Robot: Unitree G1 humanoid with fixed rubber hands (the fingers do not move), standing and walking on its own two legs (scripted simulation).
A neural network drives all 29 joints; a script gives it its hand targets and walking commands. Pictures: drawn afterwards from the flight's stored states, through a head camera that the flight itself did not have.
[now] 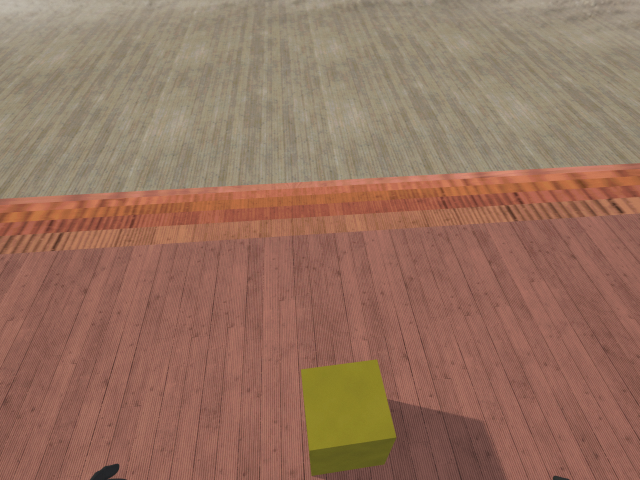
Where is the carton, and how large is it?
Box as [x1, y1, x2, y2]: [301, 359, 396, 475]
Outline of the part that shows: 376,359 301,369 311,475 384,463 396,437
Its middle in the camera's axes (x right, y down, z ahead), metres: +0.06 +0.50 +1.08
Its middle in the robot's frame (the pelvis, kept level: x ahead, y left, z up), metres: +0.42 -0.04 -0.66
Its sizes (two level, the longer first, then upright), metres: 0.210 0.200 0.250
